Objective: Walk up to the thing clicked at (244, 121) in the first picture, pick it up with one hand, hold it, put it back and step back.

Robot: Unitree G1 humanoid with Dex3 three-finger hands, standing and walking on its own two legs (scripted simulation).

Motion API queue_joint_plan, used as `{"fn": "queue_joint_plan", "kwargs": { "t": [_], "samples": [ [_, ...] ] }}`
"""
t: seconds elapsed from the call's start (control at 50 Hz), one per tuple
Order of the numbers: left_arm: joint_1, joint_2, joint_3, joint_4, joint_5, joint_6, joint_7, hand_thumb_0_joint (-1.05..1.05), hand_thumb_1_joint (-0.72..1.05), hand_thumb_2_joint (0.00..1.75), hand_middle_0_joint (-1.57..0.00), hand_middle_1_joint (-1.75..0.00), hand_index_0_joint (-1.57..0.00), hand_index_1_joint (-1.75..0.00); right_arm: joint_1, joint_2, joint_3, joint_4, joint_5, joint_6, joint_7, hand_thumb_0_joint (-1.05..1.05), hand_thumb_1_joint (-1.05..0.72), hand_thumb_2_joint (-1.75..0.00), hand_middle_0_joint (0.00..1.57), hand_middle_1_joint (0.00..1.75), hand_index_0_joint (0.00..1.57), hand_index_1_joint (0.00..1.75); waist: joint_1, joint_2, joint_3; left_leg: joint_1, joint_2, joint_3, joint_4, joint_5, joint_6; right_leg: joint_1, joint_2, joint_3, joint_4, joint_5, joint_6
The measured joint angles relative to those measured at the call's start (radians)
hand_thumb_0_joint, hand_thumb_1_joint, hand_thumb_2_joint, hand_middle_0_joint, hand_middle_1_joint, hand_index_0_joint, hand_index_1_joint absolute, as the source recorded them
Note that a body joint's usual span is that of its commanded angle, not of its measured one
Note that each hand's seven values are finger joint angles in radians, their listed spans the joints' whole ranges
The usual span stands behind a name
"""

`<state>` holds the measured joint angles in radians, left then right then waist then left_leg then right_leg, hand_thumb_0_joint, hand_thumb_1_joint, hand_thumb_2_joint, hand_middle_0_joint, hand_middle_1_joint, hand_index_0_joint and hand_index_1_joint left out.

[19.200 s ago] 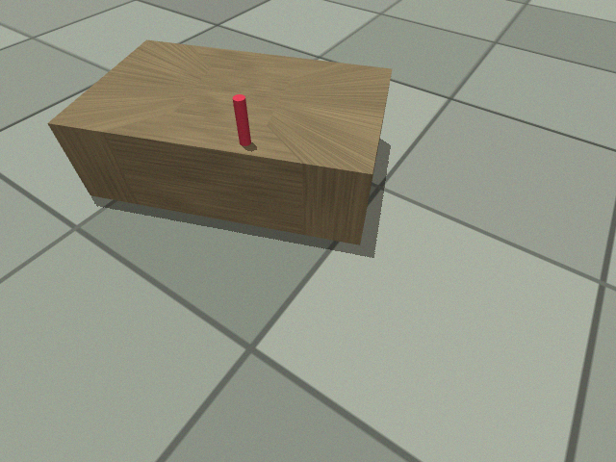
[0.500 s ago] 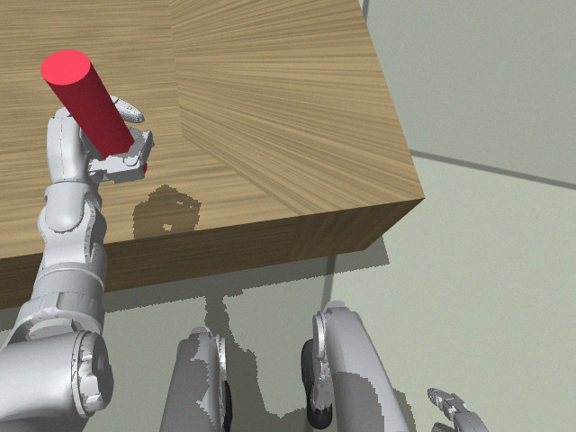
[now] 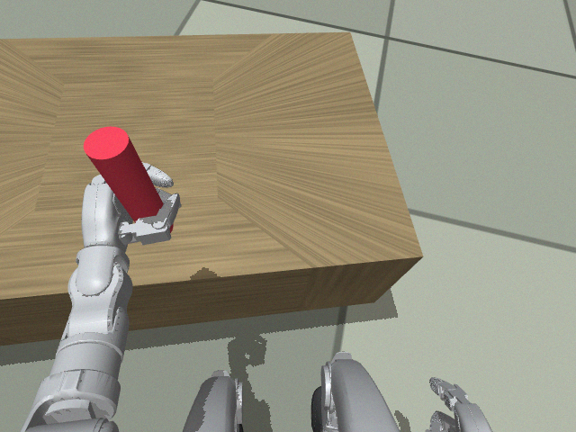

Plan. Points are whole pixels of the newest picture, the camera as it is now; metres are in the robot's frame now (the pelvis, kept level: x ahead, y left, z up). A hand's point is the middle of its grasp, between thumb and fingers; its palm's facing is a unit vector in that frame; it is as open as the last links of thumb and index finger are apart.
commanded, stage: lift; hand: left
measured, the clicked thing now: (136, 192) +0.41 +0.18 +0.06
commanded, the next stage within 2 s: hold in 0.86 s
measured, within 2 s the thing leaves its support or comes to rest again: neither
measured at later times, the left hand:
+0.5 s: hand (140, 198) +0.39 +0.17 +0.09, palm faces +0.06 -1.00 -0.03, open 5.6 cm
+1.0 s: hand (139, 196) +0.37 +0.16 +0.11, palm faces +0.05 -1.00 -0.02, open 5.6 cm
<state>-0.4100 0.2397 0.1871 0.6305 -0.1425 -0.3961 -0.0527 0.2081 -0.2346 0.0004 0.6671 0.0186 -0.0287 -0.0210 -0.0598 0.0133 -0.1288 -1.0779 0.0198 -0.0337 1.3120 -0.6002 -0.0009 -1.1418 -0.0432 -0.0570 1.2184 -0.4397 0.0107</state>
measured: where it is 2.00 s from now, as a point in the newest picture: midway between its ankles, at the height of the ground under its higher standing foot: outside the picture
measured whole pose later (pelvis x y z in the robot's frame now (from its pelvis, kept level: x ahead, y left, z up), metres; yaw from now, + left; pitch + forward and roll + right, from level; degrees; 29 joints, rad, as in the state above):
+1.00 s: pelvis +0.03 -0.01 +0.07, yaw +0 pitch +9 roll -1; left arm -0.17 0.20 0.14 0.47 -0.18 -0.37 -0.10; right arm 0.23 -0.22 -0.01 0.65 0.02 -0.03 -0.03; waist -0.03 0.01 -0.04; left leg -0.58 0.03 -0.02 0.92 -0.49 -0.01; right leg -0.66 -0.03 -0.05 0.87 -0.36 0.00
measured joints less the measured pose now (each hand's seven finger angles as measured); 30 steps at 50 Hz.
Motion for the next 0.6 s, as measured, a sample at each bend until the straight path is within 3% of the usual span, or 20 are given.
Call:
{"fn": "queue_joint_plan", "kwargs": {
  "t": [0.22, 0.6],
  "samples": [
    [0.078, -0.01, -0.036, -0.056, 0.0, 0.02, 0.009, -0.01, 0.12, 1.12, -0.98, -1.13, -1.02, -1.11, 0.005, 0.005, 0.001, -0.016, -0.004, -0.01, 0.002, 0.01, -0.9, -0.9, 0.21, 0.3, 0.2, 0.29, 0.017, -0.007, 0.027, 0.169, 0.0, 0.008, -0.138, 0.036, 0.002, 0.168, 0.003, 0.004, -0.131, 0.03, 0.004],
    [0.185, -0.031, -0.05, -0.132, -0.02, 0.027, -0.012, -0.01, 0.12, 1.12, -0.98, -1.13, -1.01, -1.12, 0.028, 0.017, -0.002, -0.015, -0.002, -0.006, -0.001, 0.01, -0.9, -0.9, 0.21, 0.3, 0.2, 0.29, 0.027, -0.002, 0.059, 0.362, 0.002, 0.016, -0.291, 0.073, -0.001, 0.355, 0.008, 0.006, -0.267, 0.055, 0.003]
  ]
}}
